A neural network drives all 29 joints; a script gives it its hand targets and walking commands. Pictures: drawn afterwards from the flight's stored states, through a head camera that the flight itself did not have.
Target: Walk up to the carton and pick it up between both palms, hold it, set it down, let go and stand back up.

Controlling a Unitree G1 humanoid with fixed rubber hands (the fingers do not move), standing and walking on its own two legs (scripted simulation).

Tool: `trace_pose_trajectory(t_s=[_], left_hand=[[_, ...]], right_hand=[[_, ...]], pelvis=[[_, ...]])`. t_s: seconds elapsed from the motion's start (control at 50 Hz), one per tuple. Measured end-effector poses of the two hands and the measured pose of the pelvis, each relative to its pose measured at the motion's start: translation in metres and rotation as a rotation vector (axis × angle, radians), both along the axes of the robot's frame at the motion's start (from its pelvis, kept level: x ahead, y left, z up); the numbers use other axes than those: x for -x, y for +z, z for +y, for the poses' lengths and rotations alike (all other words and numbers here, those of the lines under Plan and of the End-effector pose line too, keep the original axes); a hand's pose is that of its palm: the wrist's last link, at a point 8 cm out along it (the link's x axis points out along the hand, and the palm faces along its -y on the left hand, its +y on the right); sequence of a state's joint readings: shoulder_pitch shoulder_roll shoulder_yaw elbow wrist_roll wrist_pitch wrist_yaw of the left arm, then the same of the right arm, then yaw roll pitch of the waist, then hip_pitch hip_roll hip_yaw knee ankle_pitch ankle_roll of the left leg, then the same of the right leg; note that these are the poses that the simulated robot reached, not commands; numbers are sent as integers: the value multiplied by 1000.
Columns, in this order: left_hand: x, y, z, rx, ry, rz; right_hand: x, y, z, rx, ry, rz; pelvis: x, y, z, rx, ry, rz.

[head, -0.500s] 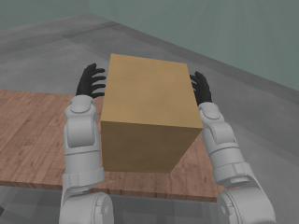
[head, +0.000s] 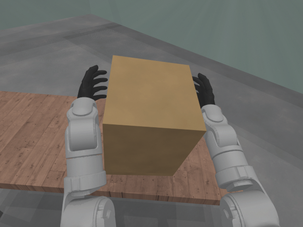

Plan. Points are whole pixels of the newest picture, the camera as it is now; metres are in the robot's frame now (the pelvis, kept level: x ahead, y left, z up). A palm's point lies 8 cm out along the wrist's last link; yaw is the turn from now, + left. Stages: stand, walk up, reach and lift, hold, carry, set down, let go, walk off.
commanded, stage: hold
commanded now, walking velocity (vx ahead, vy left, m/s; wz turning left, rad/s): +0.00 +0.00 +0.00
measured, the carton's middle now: (145, 121) +0.36 +0.01 +0.12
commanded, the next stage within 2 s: none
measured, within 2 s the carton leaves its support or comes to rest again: neither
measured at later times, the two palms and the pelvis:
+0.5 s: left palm (87, 97) +0.35 +0.15 +0.21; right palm (204, 104) +0.36 -0.14 +0.18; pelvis +0.00 +0.00 +0.00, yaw +0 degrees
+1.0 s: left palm (88, 97) +0.35 +0.15 +0.21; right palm (205, 104) +0.36 -0.14 +0.18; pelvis +0.00 +0.00 +0.00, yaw +0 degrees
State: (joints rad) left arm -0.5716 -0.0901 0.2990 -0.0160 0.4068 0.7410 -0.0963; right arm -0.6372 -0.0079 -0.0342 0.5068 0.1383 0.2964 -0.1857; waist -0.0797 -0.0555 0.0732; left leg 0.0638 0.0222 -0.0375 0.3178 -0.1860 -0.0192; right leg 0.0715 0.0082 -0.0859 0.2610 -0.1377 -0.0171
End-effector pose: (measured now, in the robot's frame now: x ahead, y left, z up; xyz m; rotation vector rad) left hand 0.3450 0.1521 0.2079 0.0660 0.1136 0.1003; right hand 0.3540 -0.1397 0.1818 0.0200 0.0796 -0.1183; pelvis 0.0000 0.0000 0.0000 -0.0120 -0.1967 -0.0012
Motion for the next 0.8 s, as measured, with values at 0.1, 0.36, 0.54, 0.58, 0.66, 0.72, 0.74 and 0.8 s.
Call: trace_pose_trajectory(t_s=[0.1, 0.36, 0.54, 0.58, 0.66, 0.72, 0.74, 0.8], left_hand=[[-2, 2, -1, -6, -4, 1], [-4, 2, 0, -1, -6, 2], [-4, -1, 1, -5, -5, 5], [-4, -2, 1, -5, -5, 7], [-7, -5, 2, -2, -5, 19], [-7, -3, 2, -2, -7, 1], [-7, -3, 2, -4, -7, -2], [-7, -2, 0, -11, -9, -2]], right_hand=[[0, 0, -1, -8, -4, -1], [-3, 3, 0, -5, -5, 0], [-2, -1, 1, -1, -3, 1], [-3, -2, 1, 1, -4, 3], [-6, -3, 2, -5, -5, 14], [-5, -1, 2, -2, -5, -4], [-5, 0, 2, -1, -6, -8], [-4, -1, 0, -5, -10, -7]], pelvis=[[1, 0, -1, 1, 6, 2], [1, 0, -1, -1, 8, 7], [0, 0, 1, 0, 5, 7], [-1, 0, 1, 0, 4, 7], [-1, 0, 2, 1, 2, 9], [-2, 0, 2, 3, 3, 11], [-3, 0, 2, 3, 3, 10], [-3, 0, 3, 4, 4, 5]])
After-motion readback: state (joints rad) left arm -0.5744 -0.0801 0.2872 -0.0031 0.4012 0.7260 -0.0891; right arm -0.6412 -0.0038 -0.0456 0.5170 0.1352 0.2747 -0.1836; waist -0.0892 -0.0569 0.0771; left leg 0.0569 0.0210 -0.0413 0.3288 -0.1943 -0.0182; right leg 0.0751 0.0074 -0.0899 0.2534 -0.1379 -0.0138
